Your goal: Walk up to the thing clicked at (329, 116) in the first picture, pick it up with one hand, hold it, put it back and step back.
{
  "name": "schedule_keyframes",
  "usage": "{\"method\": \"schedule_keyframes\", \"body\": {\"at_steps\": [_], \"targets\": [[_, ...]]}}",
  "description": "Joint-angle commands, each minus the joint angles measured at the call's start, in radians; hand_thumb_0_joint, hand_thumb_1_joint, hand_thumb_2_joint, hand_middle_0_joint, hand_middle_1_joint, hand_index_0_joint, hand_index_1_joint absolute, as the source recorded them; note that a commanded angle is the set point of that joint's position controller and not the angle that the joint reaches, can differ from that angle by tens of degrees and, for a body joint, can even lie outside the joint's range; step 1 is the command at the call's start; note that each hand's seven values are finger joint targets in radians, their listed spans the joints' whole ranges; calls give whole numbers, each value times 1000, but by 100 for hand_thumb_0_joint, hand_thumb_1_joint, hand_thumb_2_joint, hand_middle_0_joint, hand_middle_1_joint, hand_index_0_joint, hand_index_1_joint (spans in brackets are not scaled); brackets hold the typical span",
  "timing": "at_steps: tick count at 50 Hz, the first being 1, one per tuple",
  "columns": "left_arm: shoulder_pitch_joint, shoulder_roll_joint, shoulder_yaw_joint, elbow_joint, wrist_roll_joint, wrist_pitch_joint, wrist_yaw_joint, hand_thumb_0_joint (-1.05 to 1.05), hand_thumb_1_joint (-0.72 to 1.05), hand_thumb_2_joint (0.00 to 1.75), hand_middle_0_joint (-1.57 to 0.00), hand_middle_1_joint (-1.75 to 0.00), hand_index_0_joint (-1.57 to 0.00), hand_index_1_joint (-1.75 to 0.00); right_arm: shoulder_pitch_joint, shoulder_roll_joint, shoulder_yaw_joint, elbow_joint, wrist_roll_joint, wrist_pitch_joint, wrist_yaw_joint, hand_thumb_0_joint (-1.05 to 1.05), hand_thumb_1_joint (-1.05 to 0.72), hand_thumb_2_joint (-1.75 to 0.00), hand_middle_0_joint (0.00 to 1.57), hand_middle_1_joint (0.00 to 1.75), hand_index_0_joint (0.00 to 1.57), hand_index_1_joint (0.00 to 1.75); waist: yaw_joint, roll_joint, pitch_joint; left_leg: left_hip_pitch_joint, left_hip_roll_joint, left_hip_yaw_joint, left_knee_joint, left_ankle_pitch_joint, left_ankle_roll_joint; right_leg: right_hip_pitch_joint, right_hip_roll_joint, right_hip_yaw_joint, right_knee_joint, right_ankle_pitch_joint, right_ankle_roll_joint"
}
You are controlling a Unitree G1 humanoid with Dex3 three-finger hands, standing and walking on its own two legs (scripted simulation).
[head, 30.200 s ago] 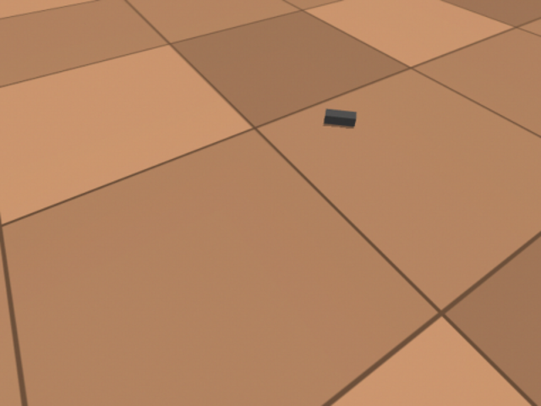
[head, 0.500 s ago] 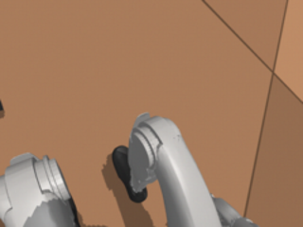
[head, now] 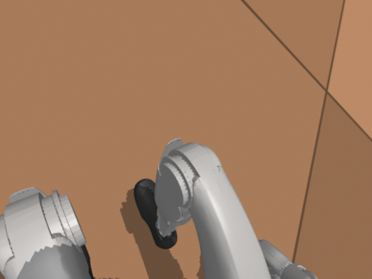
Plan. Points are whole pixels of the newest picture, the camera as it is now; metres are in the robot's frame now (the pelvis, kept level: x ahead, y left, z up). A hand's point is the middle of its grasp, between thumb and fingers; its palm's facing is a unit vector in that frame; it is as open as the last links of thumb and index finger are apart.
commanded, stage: open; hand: left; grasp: from above
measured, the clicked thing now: out of the picture +0.46 +0.33 -0.28
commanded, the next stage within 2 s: withdraw in 0.40 s
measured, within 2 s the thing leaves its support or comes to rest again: neither
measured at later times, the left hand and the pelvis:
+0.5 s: hand out of the picture +0.44 +0.33 -0.25, palm faces -0.48 -0.11 -0.87, open 12.8 cm; pelvis +0.00 +0.00 +0.00, yaw +0 degrees
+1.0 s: hand out of the picture +0.45 +0.35 -0.09, palm faces -0.40 -0.07 -0.91, open 13.7 cm; pelvis +0.01 +0.00 +0.05, yaw +6 degrees
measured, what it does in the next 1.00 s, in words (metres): rises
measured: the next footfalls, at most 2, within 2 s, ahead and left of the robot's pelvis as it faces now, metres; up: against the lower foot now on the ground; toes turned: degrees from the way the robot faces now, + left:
none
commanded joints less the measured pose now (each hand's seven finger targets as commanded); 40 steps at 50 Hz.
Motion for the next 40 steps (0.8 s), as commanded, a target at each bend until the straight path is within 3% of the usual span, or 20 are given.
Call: {"method": "schedule_keyframes", "body": {"at_steps": [1, 2, 5, 8, 9, 12, 17, 20, 21, 22, 25, 26, 29, 30, 33, 34, 35, 37, 39, 40], "targets": [[-256, 230, 26, -141, -26, 7, 34, 0, -25, 88, -31, -84, -30, -85, 201, -342, -107, 25, 9, -5, -5, 0, -90, -90, 20, 30, 20, 30, -48, 571, -638, 503, 23, 28, -290, 254, -41, 349, 44, -45, -163, 204, -52], [-251, 231, 33, -148, -24, 10, 31, 0, -25, 88, -31, -85, -29, -86, 217, -349, -122, 21, 9, -3, -4, 0, -90, -90, 20, 30, 20, 30, -48, 600, -651, 540, 25, 24, -300, 272, -47, 343, 39, -43, -156, 212, -53], [-235, 208, 18, -127, -37, 13, 16, 0, -26, 89, -28, -89, -27, -89, 205, -332, -111, 24, 9, -5, 1, 0, -90, -90, 20, 30, 20, 30, -49, 561, -634, 494, 22, 35, -283, 246, -38, 366, 43, -37, -163, 204, -50], [-212, 235, 47, -155, -53, 14, 10, 0, -30, 91, -24, -90, -23, -91, 223, -340, -117, 21, 18, 7, -5, 0, -90, -90, 20, 30, 20, 30, -30, 554, -662, 486, 18, 41, -285, 282, -36, 392, 45, -38, -175, 223, -55], [-202, 208, 29, -136, -46, 13, 1, 0, -31, 91, -23, -91, -23, -92, 224, -342, -121, 21, 15, 7, -4, 0, -90, -90, 20, 30, 20, 30, -47, 552, -642, 497, 19, 43, -277, 292, -37, 374, 43, -39, -170, 230, -54], [-193, 219, 39, -159, -61, 0, -9, 0, -31, 89, -20, -94, -21, -93, 220, -342, -122, 19, 22, 18, -8, 0, -89, -90, 20, 30, 20, 30, -32, 554, -657, 501, 19, 33, -288, 306, -42, 385, 45, -43, -174, 230, -57], [-217, 217, 20, -163, -55, -19, -22, 0, -33, 92, -18, -98, -19, -97, 230, -332, -110, 10, 18, 25, -12, 0, -89, -90, 20, 30, 20, 30, -49, 532, -647, 484, 19, 44, -277, 279, -32, 406, 47, -33, -181, 216, -52], [-216, 236, 31, -163, -48, -32, -13, 0, -34, 94, -17, -99, -18, -98, 218, -342, -108, 10, 19, 29, -22, 0, -89, -90, 20, 30, 20, 30, -42, 524, -622, 464, 16, 42, -278, 246, -33, 375, 47, -42, -191, 182, -57], [-216, 210, 11, -147, -44, -35, -15, 0, -34, 93, -15, -100, -17, -98, 217, -338, -106, 6, 15, 25, -20, 0, -89, -90, 20, 30, 20, 30, -53, 521, -599, 479, 20, 34, -282, 223, -35, 350, 43, -41, -181, 164, -56], [-222, 231, 24, -160, -36, -37, -10, 0, -35, 92, -14, -100, -16, -98, 222, -346, -110, 9, 15, 26, -21, 0, -89, -90, 20, 30, 20, 30, -49, 536, -604, 496, 22, 26, -296, 232, -40, 338, 44, -49, -182, 163, -56], [-229, 224, 8, -170, -29, -37, -3, 0, -37, 93, -11, -102, -13, -100, 214, -340, -108, 10, 14, 20, -20, 0, -89, -90, 20, 30, 20, 30, -45, 555, -624, 525, 26, 25, -298, 232, -42, 339, 46, -46, -175, 168, -52], [-236, 238, 20, -172, -28, -36, 4, 0, -45, 94, -12, -97, -13, -96, 208, -348, -113, 8, 12, 17, -21, 0, -90, -90, 20, 30, 20, 30, -44, 568, -620, 517, 25, 23, -298, 233, -44, 331, 41, -45, -173, 169, -54], [-257, 284, 60, -246, -31, -21, 33, 0, -49, 97, -10, -98, -11, -97, 217, -343, -126, 15, 13, 12, -19, 0, -90, -90, 20, 30, 20, 30, -8, 605, -694, 536, 24, 38, -306, 231, -42, 368, 45, -34, -177, 178, -55], [-258, 262, 52, -283, -25, -12, 42, 0, -49, 97, -11, -97, -11, -97, 214, -348, -138, 2, 14, 7, -18, 0, -90, -90, 20, 30, 20, 30, 3, 649, -730, 577, 23, 37, -317, 260, -50, 349, 42, -36, -164, 196, -61], [-244, 226, 81, -323, -54, 30, 59, 0, -48, 96, -12, -95, -12, -95, 221, -338, -175, 16, 21, -7, 9, 0, -90, -90, 20, 30, 20, 30, 22, 729, -781, 657, 30, 19, -349, 309, -71, 292, 32, -42, -135, 220, -59], [-251, 198, 69, -347, -68, 50, 58, 0, -48, 96, -12, -94, -12, -94, 212, -328, -184, 12, 28, -12, 19, 0, -90, -90, 20, 30, 20, 30, 35, 740, -801, 657, 28, 28, -350, 320, -69, 288, 33, -36, -136, 236, -58], [-238, 214, 102, -369, -86, 70, 58, 0, -48, 96, -12, -95, -11, -95, 232, -322, -200, 29, 33, -12, 28, 0, -90, -90, 20, 30, 20, 30, 50, 750, -838, 663, 25, 39, -357, 329, -67, 304, 32, -31, -142, 243, -57], [-222, 113, 60, -446, -134, 114, 41, 0, -49, 97, -10, -96, -9, -96, 230, -290, -221, 42, 52, -7, 45, 0, -90, -90, 20, 30, 20, 30, 95, 764, -912, 674, 18, 63, -374, 345, -62, 314, 34, -15, -162, 255, -65], [-190, 23, 21, -468, -176, 165, 8, 0, -49, 97, -11, -96, -10, -96, 227, -278, -247, 53, 77, 5, 52, 0, -90, -90, 20, 30, 20, 30, 107, 755, -906, 672, 14, 76, -411, 332, -58, 292, 33, -2, -194, 237, -67], [-187, 17, 10, -504, -198, 186, -13, 0, -50, 99, -9, -98, -9, -98, 226, -277, -257, 59, 93, 15, 51, 0, -90, -90, 20, 30, 20, 30, 128, 731, -947, 663, 12, 87, -422, 321, -51, 304, 36, 9, -211, 227, -69]]}}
